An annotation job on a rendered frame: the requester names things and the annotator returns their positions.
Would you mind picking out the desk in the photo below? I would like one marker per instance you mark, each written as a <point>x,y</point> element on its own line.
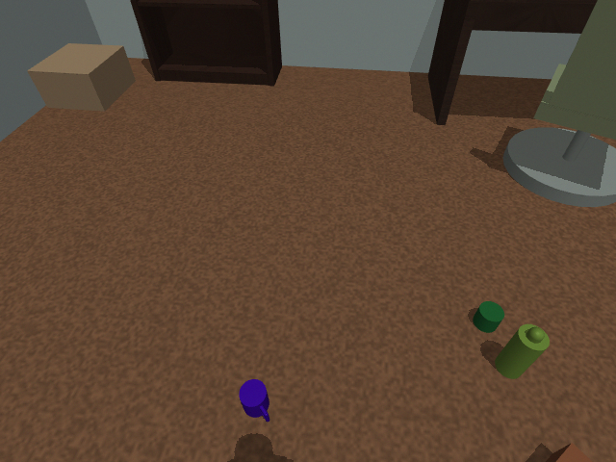
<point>460,17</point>

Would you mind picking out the office chair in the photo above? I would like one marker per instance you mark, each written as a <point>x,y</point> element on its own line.
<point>565,166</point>

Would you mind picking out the bookshelf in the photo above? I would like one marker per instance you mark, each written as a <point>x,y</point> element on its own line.
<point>211,41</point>

